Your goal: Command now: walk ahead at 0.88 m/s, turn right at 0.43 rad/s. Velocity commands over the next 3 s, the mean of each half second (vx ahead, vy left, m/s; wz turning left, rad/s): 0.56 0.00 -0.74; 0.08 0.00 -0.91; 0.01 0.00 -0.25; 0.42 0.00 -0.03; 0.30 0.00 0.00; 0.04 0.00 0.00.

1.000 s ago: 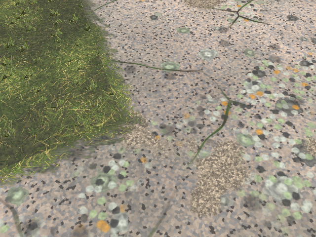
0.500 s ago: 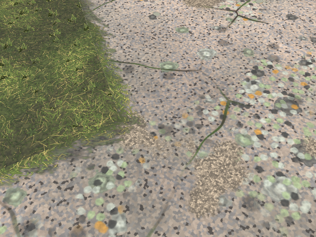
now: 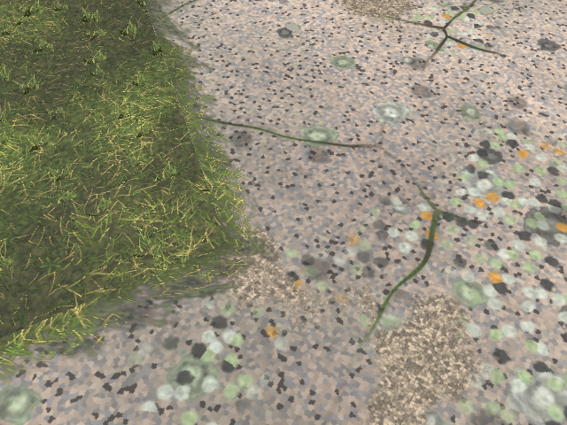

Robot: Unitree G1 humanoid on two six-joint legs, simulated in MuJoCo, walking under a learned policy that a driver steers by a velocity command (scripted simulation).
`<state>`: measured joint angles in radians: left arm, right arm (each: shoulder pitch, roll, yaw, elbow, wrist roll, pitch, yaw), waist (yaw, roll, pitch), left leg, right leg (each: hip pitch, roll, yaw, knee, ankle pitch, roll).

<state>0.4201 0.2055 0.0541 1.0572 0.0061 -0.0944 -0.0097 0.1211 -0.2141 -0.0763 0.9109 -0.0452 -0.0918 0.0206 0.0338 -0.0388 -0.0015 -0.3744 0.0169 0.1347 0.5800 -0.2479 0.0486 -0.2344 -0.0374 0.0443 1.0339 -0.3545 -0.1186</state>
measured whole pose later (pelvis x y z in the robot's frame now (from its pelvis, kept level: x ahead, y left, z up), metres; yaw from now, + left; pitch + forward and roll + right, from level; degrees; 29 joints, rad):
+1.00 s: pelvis +0.48 +0.04 +0.00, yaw -50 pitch +1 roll +0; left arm 0.25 0.37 0.11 0.69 0.01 0.04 0.01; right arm 0.10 -0.33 -0.03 0.65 -0.01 0.01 -0.05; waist 0.04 -0.02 0.06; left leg -0.33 -0.06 -0.11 0.50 -0.15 0.00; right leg -0.29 0.26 0.39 0.70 -0.44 -0.03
